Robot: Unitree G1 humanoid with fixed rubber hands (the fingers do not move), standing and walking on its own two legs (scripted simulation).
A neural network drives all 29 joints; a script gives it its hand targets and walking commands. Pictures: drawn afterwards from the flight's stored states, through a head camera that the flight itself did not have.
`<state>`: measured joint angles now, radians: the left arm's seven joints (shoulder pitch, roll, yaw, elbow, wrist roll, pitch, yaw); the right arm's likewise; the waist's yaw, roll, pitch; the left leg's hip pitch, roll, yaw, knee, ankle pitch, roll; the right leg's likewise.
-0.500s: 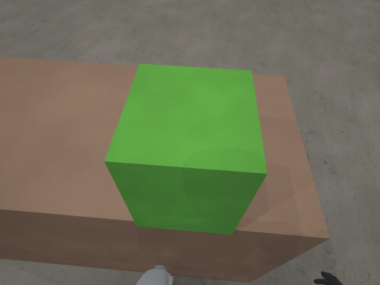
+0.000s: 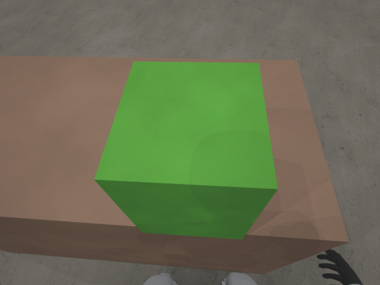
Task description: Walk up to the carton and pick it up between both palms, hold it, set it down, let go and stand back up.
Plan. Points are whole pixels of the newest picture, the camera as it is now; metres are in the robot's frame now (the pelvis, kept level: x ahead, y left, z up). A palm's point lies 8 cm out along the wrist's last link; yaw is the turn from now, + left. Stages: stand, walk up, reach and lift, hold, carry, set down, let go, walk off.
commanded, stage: walk up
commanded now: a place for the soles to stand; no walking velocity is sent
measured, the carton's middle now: (192, 158) +0.33 +0.01 +0.10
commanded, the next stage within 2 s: none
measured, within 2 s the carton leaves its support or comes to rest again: neither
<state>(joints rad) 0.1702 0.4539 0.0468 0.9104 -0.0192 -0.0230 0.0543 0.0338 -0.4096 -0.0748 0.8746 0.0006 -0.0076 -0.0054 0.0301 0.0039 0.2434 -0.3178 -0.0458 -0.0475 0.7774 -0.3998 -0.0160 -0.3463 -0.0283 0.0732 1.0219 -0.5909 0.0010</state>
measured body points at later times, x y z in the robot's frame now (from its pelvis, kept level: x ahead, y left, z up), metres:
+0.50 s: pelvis -0.04 +0.01 -0.01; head +0.03 +0.01 +0.43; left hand +0.11 +0.34 -0.12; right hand +0.06 -0.32 -0.12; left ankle +0.02 +0.14 -0.70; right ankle -0.02 -0.10 -0.71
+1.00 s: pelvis -0.09 +0.01 +0.02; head -0.10 +0.02 +0.47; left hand +0.02 +0.32 -0.10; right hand +0.02 -0.30 -0.09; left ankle -0.06 +0.15 -0.70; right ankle -0.02 -0.10 -0.70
